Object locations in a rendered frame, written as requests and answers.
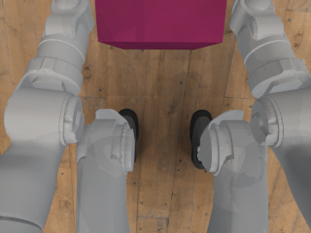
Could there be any right robot shin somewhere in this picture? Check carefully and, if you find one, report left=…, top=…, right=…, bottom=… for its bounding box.
left=197, top=110, right=268, bottom=169

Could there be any right robot upper arm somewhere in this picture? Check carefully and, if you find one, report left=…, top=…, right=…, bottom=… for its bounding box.
left=250, top=87, right=311, bottom=230

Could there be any carton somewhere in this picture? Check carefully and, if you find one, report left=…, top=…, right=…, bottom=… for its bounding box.
left=94, top=0, right=227, bottom=50

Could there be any left robot upper arm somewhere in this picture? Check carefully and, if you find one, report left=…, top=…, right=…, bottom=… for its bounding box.
left=0, top=86, right=85, bottom=233

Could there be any robot right forearm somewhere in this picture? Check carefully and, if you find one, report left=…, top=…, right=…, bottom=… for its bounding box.
left=228, top=0, right=311, bottom=99

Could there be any robot left forearm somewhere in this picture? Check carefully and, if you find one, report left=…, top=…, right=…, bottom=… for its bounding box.
left=4, top=0, right=94, bottom=136

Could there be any right robot foot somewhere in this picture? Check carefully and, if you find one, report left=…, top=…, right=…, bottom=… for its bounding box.
left=190, top=110, right=212, bottom=170

